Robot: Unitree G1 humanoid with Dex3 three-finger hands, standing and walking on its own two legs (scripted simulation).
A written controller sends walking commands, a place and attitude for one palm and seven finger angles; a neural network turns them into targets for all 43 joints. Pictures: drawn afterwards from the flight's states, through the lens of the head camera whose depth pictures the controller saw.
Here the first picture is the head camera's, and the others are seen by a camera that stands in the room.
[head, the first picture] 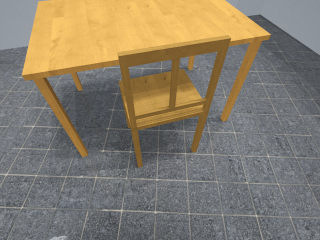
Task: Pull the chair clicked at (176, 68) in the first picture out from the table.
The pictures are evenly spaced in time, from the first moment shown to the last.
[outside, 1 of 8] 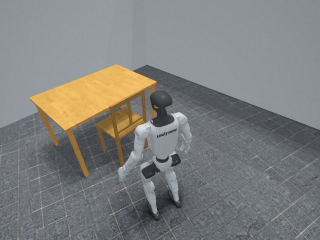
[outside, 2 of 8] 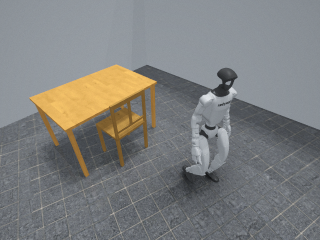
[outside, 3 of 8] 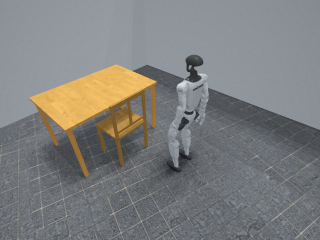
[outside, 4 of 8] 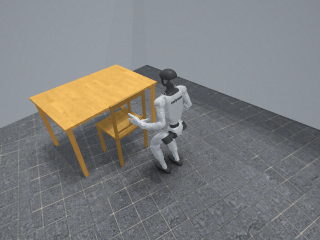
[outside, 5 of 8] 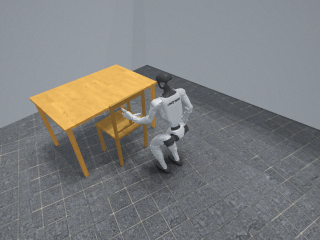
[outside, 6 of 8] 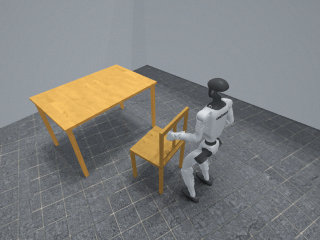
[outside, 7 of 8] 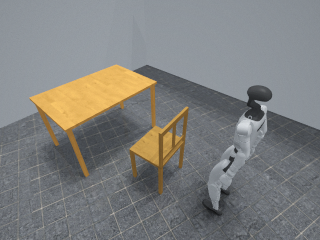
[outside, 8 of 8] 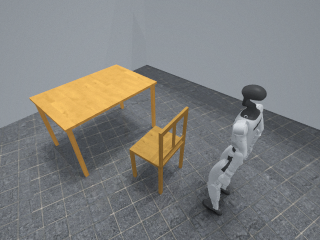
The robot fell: no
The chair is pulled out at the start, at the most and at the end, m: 0.00 0.56 0.56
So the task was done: yes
